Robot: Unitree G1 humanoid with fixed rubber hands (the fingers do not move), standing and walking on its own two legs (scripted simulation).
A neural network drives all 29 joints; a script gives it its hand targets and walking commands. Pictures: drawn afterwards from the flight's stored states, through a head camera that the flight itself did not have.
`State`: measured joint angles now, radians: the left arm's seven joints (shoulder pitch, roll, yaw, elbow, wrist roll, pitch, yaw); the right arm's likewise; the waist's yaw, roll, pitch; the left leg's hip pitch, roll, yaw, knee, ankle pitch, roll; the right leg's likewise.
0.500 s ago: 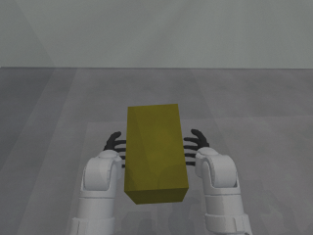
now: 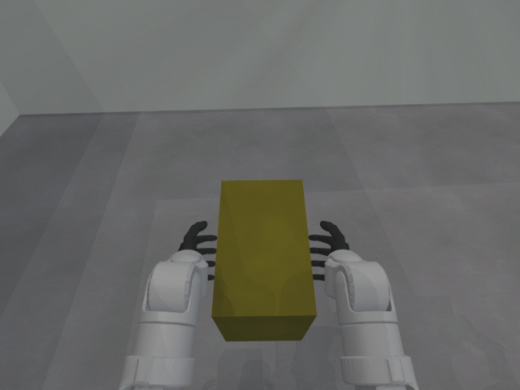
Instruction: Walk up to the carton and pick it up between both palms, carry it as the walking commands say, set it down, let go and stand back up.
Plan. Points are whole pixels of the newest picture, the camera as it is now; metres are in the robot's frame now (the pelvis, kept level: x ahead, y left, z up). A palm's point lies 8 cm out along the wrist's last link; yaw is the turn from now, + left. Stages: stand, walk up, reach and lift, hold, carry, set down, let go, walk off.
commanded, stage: carry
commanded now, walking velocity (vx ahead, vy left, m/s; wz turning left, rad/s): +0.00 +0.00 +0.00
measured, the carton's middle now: (262, 263) +0.36 +0.00 -0.01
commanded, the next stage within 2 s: none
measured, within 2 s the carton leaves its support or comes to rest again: neither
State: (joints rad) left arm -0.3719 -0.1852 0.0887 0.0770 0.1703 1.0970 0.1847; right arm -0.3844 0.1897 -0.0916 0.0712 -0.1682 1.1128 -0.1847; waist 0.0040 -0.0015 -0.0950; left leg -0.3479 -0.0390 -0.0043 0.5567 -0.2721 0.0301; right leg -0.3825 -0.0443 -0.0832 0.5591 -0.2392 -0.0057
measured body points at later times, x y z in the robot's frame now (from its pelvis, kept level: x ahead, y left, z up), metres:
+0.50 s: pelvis -0.02 -0.02 -0.02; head -0.03 -0.02 +0.43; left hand +0.30 +0.05 +0.06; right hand +0.28 -0.18 +0.07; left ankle +0.01 +0.10 -0.73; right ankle +0.03 -0.12 -0.73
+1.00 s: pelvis -0.07 -0.02 -0.02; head -0.02 -0.02 +0.43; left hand +0.28 -0.03 +0.04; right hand +0.21 -0.24 +0.04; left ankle -0.01 +0.11 -0.71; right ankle -0.08 -0.13 -0.73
